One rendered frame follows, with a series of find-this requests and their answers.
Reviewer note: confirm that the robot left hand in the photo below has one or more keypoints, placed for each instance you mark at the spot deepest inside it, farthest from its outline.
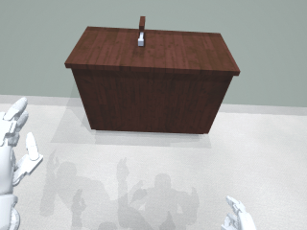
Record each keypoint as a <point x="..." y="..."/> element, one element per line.
<point x="10" y="125"/>

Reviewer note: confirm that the tap lever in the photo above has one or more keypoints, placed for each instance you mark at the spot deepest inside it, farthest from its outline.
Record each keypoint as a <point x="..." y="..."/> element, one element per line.
<point x="141" y="40"/>

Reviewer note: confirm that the robot left forearm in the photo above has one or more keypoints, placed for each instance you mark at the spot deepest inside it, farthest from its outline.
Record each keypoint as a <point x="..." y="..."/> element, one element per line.
<point x="9" y="217"/>

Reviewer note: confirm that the robot right hand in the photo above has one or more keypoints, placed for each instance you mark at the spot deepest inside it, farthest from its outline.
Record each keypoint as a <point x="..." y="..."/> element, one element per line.
<point x="244" y="220"/>

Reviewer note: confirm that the counter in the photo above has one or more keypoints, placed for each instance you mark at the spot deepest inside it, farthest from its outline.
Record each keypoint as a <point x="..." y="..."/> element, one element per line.
<point x="174" y="83"/>

